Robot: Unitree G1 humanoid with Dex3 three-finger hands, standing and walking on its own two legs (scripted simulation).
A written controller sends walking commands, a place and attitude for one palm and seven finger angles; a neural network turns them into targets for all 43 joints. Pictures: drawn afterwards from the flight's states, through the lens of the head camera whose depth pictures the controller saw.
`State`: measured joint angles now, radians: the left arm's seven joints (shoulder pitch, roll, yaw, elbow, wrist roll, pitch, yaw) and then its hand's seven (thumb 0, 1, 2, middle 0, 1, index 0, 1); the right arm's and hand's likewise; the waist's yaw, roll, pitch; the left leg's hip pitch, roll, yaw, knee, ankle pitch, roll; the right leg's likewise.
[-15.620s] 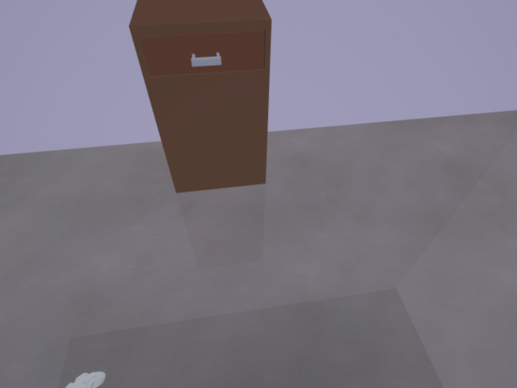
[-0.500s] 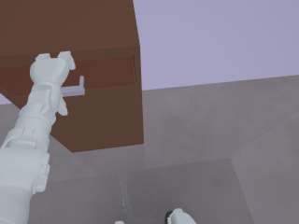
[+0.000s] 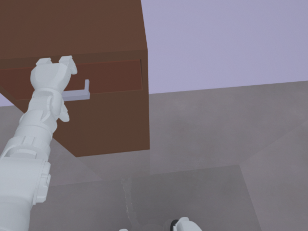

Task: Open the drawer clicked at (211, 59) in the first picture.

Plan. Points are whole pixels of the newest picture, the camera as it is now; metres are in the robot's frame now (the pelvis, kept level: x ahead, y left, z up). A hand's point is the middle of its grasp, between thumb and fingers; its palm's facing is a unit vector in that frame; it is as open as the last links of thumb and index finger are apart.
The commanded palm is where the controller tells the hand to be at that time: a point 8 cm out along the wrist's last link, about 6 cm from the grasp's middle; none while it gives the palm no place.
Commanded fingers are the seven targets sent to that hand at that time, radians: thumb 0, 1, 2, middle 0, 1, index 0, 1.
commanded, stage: re-aim the fingers above the handle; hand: left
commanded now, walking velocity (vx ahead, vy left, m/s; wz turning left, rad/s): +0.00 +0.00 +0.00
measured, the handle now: (72, 89) +0.53 +0.24 -0.02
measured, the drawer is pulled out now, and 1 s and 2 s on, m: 0.00 0.00 0.00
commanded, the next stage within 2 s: lower the fingers behind the handle in 0.32 s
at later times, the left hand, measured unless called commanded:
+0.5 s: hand (60, 91) +0.48 +0.24 +0.03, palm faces -0.06 -0.01 -1.00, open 13.8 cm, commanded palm +0.47 +0.25 +0.09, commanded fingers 0.00 -0.50 0.30 -0.30 -1.20 -0.30 -1.20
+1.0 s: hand (64, 103) +0.47 +0.24 +0.00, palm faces -0.07 +0.00 -1.00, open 13.9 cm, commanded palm +0.46 +0.24 +0.05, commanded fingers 0.00 -0.50 0.30 -0.30 -1.20 -0.30 -1.20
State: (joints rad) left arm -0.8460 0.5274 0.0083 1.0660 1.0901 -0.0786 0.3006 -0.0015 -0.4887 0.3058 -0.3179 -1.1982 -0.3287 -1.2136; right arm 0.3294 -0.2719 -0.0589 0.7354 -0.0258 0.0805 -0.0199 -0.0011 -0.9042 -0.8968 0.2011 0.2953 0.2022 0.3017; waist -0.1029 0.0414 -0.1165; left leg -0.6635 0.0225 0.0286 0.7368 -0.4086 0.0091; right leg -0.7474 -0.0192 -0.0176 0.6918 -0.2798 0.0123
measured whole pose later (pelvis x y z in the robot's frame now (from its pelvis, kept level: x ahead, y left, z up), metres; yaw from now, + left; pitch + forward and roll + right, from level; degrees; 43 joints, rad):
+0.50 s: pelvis +0.00 +0.00 +0.00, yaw +0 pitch +19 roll -1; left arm -0.85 0.54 0.01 1.09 1.09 -0.08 0.29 0.00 -0.49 0.31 -0.32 -1.20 -0.31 -1.20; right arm 0.34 -0.27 -0.06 0.74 -0.02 0.07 -0.02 0.00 -0.90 -0.90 0.20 0.30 0.20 0.30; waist -0.11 0.04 -0.11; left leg -0.67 0.02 0.03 0.74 -0.41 0.01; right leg -0.76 -0.02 -0.02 0.70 -0.28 0.01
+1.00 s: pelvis -0.01 +0.00 -0.01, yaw +0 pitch +21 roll -1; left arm -0.82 0.52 0.01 1.10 1.11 -0.07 0.36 0.00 -0.49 0.31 -0.32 -1.20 -0.31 -1.20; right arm 0.33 -0.26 -0.06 0.75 -0.04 0.06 -0.01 0.00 -0.90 -0.90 0.20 0.30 0.20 0.30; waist -0.11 0.04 -0.13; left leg -0.77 0.02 0.03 0.83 -0.43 0.01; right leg -0.85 -0.02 -0.01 0.77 -0.30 0.01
